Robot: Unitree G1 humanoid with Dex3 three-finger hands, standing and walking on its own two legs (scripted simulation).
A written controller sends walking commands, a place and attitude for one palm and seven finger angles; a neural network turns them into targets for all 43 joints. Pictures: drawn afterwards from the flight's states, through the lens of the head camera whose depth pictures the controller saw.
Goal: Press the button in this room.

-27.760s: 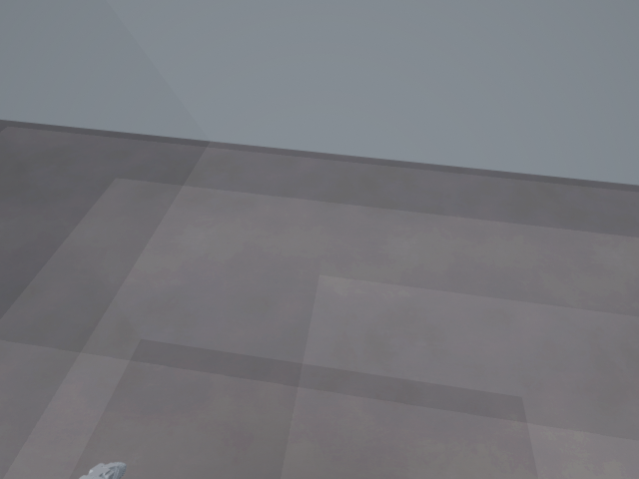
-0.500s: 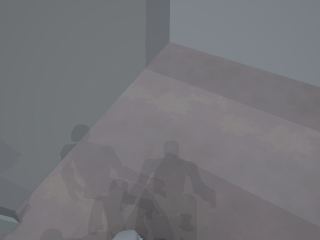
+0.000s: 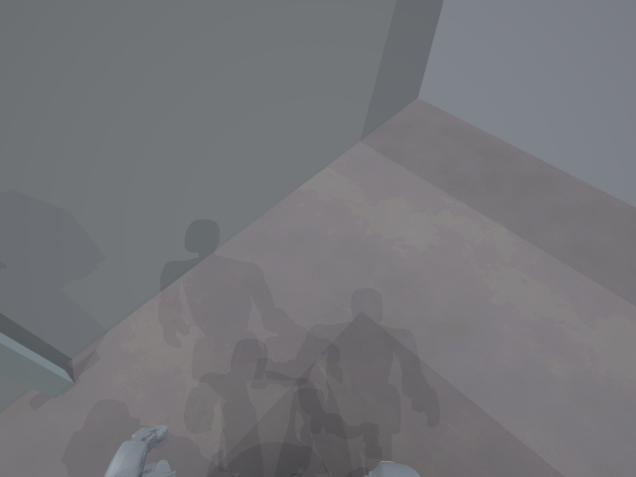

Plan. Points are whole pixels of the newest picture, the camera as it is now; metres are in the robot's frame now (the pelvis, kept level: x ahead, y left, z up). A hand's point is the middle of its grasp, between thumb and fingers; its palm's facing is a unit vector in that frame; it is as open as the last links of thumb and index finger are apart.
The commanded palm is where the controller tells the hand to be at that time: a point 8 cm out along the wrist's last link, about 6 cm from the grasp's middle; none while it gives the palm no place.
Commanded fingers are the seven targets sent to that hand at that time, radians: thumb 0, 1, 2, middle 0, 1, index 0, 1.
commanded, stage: turn to face it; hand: left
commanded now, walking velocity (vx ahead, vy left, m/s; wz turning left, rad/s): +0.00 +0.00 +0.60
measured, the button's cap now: out of the picture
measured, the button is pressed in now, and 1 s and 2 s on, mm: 0 0 0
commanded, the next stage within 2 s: take the last steps up to it in 1.22 s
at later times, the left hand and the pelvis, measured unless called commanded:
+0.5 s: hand out of the picture -0.03 +0.17 -0.16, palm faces +0.34 -0.90 -0.29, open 7.4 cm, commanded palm none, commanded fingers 0.00 0.90 0.90 -0.20 -0.30 -0.20 -0.30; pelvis +0.00 -0.04 +0.00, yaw +20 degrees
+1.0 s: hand out of the picture +0.00 +0.21 -0.15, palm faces +0.57 -0.78 -0.27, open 7.4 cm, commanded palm none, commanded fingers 0.00 0.90 0.90 -0.20 -0.30 -0.20 -0.30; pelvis +0.02 -0.03 +0.00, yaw +36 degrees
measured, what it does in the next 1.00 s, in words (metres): steps on the spot, turning left: right foot, then left foot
